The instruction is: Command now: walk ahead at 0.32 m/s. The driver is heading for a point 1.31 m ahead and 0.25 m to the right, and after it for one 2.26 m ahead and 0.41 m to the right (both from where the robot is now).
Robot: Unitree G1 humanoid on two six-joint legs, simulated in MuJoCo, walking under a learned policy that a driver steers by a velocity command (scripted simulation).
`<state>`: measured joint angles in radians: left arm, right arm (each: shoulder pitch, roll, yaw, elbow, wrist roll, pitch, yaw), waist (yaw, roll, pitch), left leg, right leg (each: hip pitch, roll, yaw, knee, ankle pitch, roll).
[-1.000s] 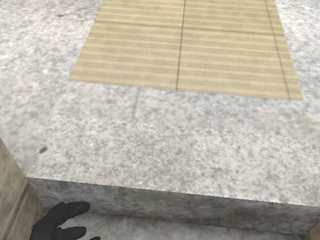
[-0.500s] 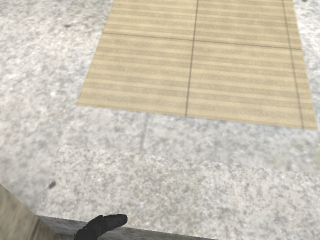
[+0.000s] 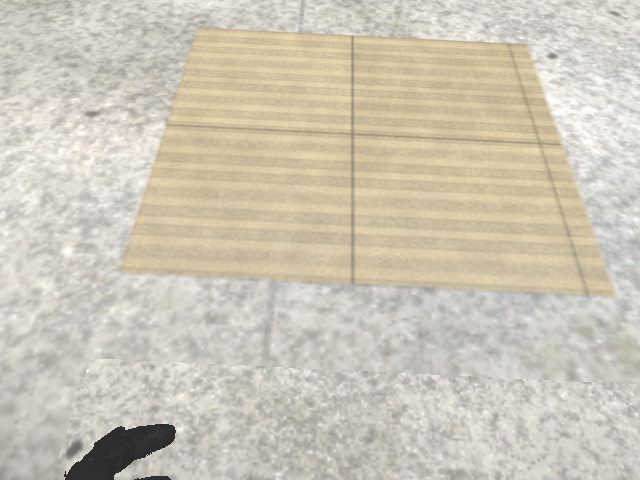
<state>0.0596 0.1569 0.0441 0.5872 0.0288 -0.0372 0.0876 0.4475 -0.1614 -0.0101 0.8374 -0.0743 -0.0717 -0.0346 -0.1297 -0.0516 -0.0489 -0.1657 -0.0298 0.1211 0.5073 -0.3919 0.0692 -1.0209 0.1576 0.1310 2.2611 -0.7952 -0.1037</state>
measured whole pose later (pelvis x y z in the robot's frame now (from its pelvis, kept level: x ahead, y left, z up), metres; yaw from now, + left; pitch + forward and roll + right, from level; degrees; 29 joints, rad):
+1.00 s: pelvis +0.34 +0.11 +0.37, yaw -4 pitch -1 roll -2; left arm 0.36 0.10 0.07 0.94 0.03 0.07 -0.03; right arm 0.26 -0.17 -0.04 0.84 0.00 -0.09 0.00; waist 0.11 -0.07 -0.02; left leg -0.47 0.12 0.16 0.95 -0.45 0.03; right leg -0.89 0.10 0.09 1.83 -0.13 -0.07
